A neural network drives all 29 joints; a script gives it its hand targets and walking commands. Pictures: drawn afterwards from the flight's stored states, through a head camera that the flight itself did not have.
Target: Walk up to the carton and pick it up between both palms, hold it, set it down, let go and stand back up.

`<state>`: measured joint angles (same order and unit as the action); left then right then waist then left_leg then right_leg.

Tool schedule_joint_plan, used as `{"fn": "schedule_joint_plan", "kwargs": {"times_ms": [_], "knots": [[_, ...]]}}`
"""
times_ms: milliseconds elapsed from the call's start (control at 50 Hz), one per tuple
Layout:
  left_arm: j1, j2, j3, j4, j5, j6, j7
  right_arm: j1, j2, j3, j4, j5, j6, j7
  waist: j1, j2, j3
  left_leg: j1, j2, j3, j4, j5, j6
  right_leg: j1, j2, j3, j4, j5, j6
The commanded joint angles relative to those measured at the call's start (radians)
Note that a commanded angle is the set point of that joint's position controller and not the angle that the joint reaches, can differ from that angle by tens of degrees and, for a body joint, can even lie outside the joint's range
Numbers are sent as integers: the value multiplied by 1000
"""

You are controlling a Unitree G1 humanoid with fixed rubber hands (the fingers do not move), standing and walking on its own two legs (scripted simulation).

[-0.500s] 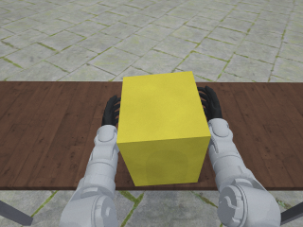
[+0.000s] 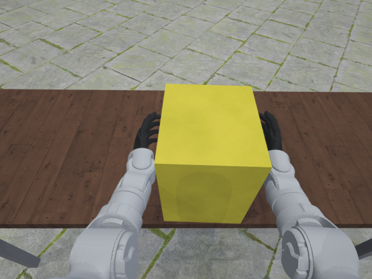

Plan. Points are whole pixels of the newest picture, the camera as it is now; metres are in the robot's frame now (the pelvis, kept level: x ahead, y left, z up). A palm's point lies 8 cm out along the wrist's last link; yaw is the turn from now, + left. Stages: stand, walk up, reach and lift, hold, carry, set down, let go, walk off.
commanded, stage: set down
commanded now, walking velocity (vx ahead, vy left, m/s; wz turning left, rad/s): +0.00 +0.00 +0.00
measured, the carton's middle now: (205, 157) +0.40 -0.02 +0.04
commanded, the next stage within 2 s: none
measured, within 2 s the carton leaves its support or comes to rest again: neither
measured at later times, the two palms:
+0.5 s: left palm (133, 182) +0.32 +0.13 +0.06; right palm (289, 180) +0.33 -0.19 +0.06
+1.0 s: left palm (122, 226) +0.24 +0.15 +0.02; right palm (310, 218) +0.26 -0.22 +0.04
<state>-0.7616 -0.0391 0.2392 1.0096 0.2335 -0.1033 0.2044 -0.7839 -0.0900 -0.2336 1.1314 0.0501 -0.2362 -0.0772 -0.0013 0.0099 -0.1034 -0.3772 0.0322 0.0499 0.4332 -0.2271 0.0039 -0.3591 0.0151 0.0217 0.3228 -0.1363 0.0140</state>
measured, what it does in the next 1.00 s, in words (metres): shifts its weight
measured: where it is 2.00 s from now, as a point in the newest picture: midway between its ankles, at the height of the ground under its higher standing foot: outside the picture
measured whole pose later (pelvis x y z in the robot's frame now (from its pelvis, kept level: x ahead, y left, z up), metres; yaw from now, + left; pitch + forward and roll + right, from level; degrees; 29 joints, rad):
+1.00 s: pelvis -0.06 -0.01 +0.00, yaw +0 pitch -1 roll -1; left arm -0.17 0.01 0.02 0.54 0.04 -0.09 0.16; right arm -0.29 -0.14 -0.13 0.68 0.14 -0.12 -0.04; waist 0.00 0.00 -0.03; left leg -0.26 0.04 0.05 0.45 -0.18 0.00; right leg -0.26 0.02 0.02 0.37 -0.10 0.01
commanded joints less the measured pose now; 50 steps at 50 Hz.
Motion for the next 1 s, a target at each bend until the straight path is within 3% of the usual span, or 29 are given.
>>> {"fn": "schedule_joint_plan", "kwargs": {"times_ms": [0, 20, 40, 80, 100, 120, 140, 160, 180, 200, 220, 260, 280, 300, 340, 420, 460, 500, 540, 560, 600, 640, 720, 760, 780, 820, 840, 900, 980], "knots": [[-288, 115, -107, -129, -142, -28, -36, -289, -204, 225, -48, 145, -73, -12, 35, 63, -553, 341, 10, -6, 137, 760, -124, 169, 77, -65, 75, 518, -49], [-377, 136, -74, -59, -157, -32, -38, -380, -217, 215, -19, 147, -41, -9, 53, 18, -520, 280, -2, 16, 104, 652, -107, 169, 64, -57, 50, 454, -46], [-285, 115, -83, -125, -138, -31, -39, -266, -208, 221, -18, 164, -51, -14, 32, 27, -529, 293, -6, 7, 94, 629, -110, 207, 73, -68, 72, 481, -41], [-244, 138, -75, -138, -139, -33, -51, -230, -226, 235, -10, 173, -42, -4, 51, 35, -476, 321, 3, 11, 86, 646, -108, 188, 69, -60, 52, 466, -46], [-240, 126, -85, -166, -128, -31, -49, -207, -224, 231, 20, 164, -35, -3, 26, 40, -452, 341, 3, 4, 72, 617, -108, 182, 74, -73, 48, 412, -52], [-100, 107, -86, -245, -131, -28, -54, -134, -234, 272, -95, 190, -67, 4, 66, 39, -510, 369, -3, 3, 79, 704, -109, 256, 82, -65, 60, 527, -44], [-261, 129, -81, -208, -139, -38, -52, -257, -239, 241, -47, 176, -46, 1, 67, 62, -460, 331, -10, 14, 69, 602, -108, 190, 72, -63, 40, 394, -48], [-101, 76, -118, -334, -160, -48, -54, -117, -220, 266, -118, 196, -70, 8, 41, 17, -505, 390, 2, -20, 76, 705, -110, 245, 89, -76, 54, 481, -50], [-289, 167, -77, -276, -176, -66, -54, -267, -229, 246, -123, 189, -41, 8, 54, 7, -484, 329, -20, 16, 56, 545, -93, 202, 71, -56, 22, 353, -39], [-172, 145, -94, -293, -162, -63, -52, -150, -235, 254, -135, 202, -51, 12, 52, 31, -465, 342, -19, 7, 42, 527, -94, 210, 74, -68, 31, 371, -41], [-319, 222, -65, -200, -184, -62, -48, -314, -245, 224, -137, 165, -19, 10, 63, -26, -433, 218, -28, 33, 15, 338, -69, 197, 63, -54, 22, 215, -36], [-228, 173, -105, -286, -205, -64, -45, -189, -203, 226, -149, 168, -1, 19, 49, -3, -389, 226, -28, 30, -8, 262, -67, 211, 53, -59, 26, 156, -40], [-239, 126, -163, -364, -235, -76, -35, -212, -214, 195, -236, 166, -6, 21, 11, -7, -465, 239, -19, 14, -15, 257, -70, 209, 65, -73, 33, 165, -40], [-277, 190, -118, -265, -228, -74, -40, -261, -218, 181, -205, 138, 16, 14, 33, -42, -385, 183, -29, 27, -26, 156, -56, 199, 54, -59, 26, 78, -40], [-185, 199, -113, -333, -246, -88, -32, -182, -198, 214, -286, 154, 6, 19, 68, -53, -461, 199, -34, 35, -34, 180, -47, 216, 44, -46, 20, 85, -24], [-238, 234, -144, -272, -259, -61, -19, -234, -229, 165, -290, 144, 51, 24, 31, -28, -364, 128, -29, 29, -58, 3, -37, 213, 35, -40, 33, -76, -36], [-173, 201, -157, -224, -282, -36, -28, -202, -215, 179, -289, 146, 56, 34, 44, -96, -292, 138, -23, 15, -75, -32, -27, 208, 40, -53, 30, -108, -30], [-109, 185, -157, -294, -260, -33, -24, -92, -203, 203, -294, 152, 56, 36, 47, -32, -307, 171, -23, 10, -80, 13, -27, 258, 39, -50, 37, -47, -29], [-93, 198, -147, -331, -270, -28, -39, -123, -176, 224, -364, 151, 43, 33, 54, -115, -317, 190, -34, 16, -73, 38, -18, 285, 37, -43, 23, -55, -16], [87, 152, -157, -402, -250, -18, -45, 54, -160, 258, -403, 176, 20, 32, 48, -122, -327, 247, -34, 6, -73, 141, -14, 343, 34, -44, 20, 51, -11], [-118, 228, -132, -290, -263, -13, -47, -147, -193, 199, -380, 137, 64, 35, 41, -113, -207, 112, -44, 14, -102, -64, -3, 276, 22, -35, 18, -157, -16], [94, 161, -155, -406, -278, -9, -47, 55, -150, 240, -457, 149, 48, 33, 51, -158, -202, 169, -42, 12, -118, -1, 3, 339, 31, -45, 14, -96, -9], [103, 200, -177, -507, -293, -40, -54, 93, -92, 284, -593, 166, 53, 30, 54, -143, -274, 154, -63, 14, -99, 42, 12, 373, 6, -11, 19, -84, -9], [51, 220, -190, -501, -320, -28, -47, 63, -119, 212, -575, 136, 72, 38, 26, -115, -260, 155, -49, 1, -120, -71, 12, 307, 12, -12, 11, -207, -20], [187, 184, -179, -546, -288, -39, -32, 188, -135, 248, -578, 152, 59, 44, 46, -92, -216, 163, -48, -16, -119, -16, 3, 344, 13, -21, 30, -138, -25], [278, 147, -248, -681, -320, -36, -33, 267, -136, 250, -659, 189, 48, 48, 16, -82, -258, 233, -45, -22, -111, 79, -10, 336, 30, -27, 17, -43, -21], [192, 171, -275, -661, -341, -30, -38, 194, -133, 243, -651, 183, 68, 50, 18, -54, -238, 184, -50, -26, -111, 24, -15, 331, 12, -14, 17, -94, -32], [272, 192, -234, -584, -346, 1, -47, 251, -137, 214, -733, 129, 83, 60, 28, -152, -165, 142, -50, -14, -145, -87, 13, 297, 16, -9, -8, -223, -27], [413, 192, -251, -753, -327, 16, -44, 433, -121, 260, -794, 158, 93, 64, 28, -117, -132, 206, -41, -14, -144, 20, 7, 322, 18, -2, -6, -140, -30]]}}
